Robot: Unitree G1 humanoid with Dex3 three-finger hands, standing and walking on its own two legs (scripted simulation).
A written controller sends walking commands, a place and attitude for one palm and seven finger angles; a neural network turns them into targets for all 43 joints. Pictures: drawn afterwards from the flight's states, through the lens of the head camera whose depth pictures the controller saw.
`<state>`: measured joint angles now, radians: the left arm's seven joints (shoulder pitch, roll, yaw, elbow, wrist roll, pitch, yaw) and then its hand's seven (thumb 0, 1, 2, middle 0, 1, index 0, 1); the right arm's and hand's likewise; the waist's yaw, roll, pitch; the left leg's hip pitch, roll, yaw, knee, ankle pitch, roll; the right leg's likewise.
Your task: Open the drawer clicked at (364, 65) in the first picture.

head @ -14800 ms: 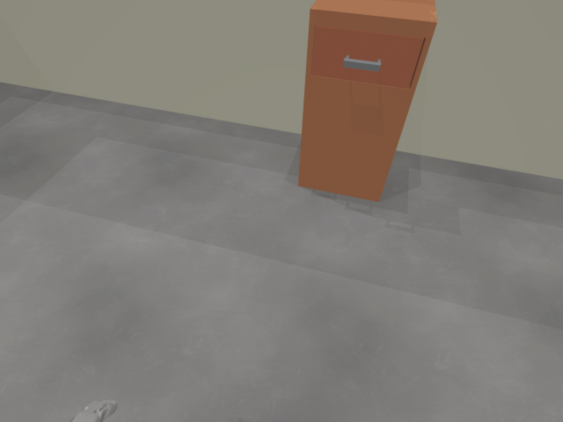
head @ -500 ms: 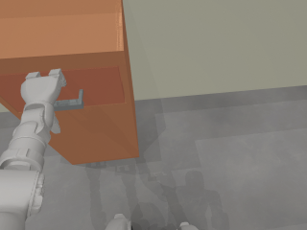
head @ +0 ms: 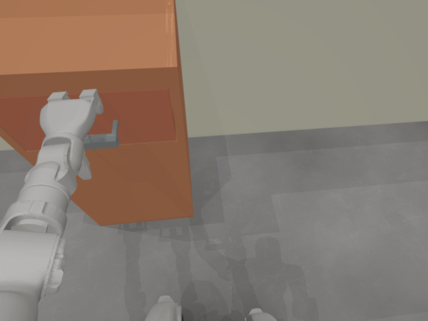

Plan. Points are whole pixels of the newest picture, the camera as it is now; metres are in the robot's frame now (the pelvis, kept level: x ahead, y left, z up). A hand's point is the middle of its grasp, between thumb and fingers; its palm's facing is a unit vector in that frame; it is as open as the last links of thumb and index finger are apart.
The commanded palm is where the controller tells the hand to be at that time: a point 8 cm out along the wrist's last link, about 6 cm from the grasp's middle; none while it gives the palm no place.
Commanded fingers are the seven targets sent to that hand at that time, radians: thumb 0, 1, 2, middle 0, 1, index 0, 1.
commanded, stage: move the hooked fingers above the handle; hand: left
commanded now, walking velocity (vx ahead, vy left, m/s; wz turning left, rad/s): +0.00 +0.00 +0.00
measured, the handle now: (88, 134) +0.51 +0.27 -0.02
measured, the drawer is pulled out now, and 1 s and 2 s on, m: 0.00 0.00 0.00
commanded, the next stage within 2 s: lower the fingers behind the handle in 0.58 s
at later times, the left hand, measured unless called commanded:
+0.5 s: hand (78, 138) +0.46 +0.25 +0.04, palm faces -0.04 -0.02 -1.00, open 13.8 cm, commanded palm +0.45 +0.25 +0.10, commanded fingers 0.00 -0.50 0.30 -0.30 -1.20 -0.30 -1.20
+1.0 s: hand (85, 146) +0.45 +0.25 +0.02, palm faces -0.06 -0.03 -1.00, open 13.8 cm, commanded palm +0.44 +0.24 +0.08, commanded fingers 0.00 -0.50 0.30 -0.30 -1.20 -0.30 -1.20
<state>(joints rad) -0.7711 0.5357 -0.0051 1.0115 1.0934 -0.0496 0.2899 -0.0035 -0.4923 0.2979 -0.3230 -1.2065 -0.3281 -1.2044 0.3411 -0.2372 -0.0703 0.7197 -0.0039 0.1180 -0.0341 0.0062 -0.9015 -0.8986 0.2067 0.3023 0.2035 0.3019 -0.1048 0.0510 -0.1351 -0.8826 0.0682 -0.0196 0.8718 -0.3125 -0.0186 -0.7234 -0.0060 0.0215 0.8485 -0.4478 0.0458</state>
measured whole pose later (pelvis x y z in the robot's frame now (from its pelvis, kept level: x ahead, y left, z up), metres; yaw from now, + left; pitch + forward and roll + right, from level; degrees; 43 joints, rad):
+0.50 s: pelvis +0.01 +0.00 +0.00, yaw +0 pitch +17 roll -2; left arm -0.67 0.54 0.02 0.94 1.08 -0.11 0.28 0.00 -0.49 0.30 -0.32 -1.20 -0.32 -1.20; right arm 0.33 -0.25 -0.08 0.72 0.00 0.13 -0.04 0.01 -0.90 -0.90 0.21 0.30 0.20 0.30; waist -0.08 0.05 -0.14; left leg -0.83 0.07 -0.01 0.85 -0.32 -0.02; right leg -0.67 0.00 0.02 0.82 -0.46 0.04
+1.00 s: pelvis +0.01 +0.00 +0.00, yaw +0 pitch +18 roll -2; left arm -0.65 0.52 0.03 0.94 1.10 -0.14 0.30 0.00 -0.49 0.30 -0.31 -1.20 -0.32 -1.20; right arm 0.33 -0.24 -0.08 0.72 -0.01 0.13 -0.04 0.01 -0.90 -0.90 0.21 0.30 0.20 0.30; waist -0.09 0.05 -0.15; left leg -0.86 0.07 -0.01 0.87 -0.33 -0.03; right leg -0.70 0.00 0.03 0.86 -0.47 0.04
